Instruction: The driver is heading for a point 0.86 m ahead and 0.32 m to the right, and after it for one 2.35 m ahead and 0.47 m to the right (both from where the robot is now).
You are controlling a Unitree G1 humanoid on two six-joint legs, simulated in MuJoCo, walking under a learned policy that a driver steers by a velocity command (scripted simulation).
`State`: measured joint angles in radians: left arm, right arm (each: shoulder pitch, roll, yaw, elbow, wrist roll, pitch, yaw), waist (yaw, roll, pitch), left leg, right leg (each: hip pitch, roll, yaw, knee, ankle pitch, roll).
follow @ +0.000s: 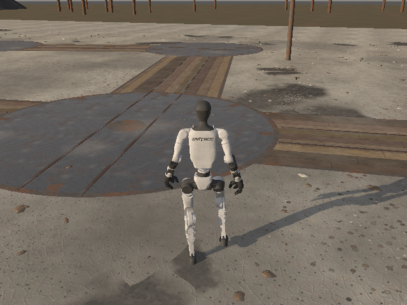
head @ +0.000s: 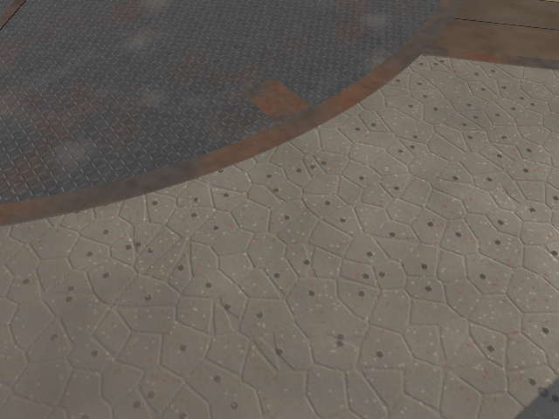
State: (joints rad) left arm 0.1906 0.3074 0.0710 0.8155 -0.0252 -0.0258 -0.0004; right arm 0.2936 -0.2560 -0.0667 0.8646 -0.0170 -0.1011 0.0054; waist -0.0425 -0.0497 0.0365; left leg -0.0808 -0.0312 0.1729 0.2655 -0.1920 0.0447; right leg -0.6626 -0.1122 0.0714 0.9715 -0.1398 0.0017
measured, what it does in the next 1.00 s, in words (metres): walks ahead, turning right: right foot, then left foot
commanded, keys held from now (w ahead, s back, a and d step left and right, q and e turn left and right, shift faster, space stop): e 0.76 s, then w+e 0.20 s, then w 0.04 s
